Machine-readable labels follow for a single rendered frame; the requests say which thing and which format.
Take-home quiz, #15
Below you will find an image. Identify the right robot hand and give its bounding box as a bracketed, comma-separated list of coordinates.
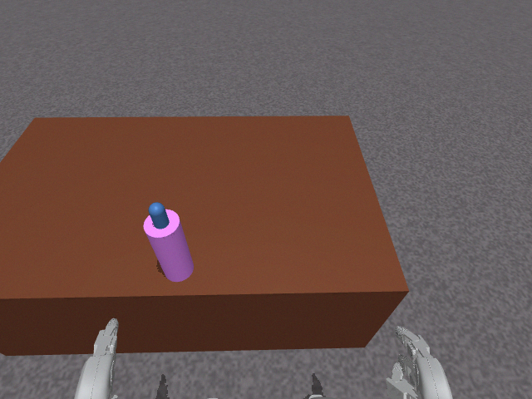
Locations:
[387, 326, 453, 399]

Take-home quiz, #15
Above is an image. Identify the left robot hand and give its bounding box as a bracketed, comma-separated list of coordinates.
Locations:
[74, 318, 119, 399]

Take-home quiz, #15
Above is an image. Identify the bottle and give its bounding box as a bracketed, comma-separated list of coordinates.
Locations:
[144, 202, 194, 282]

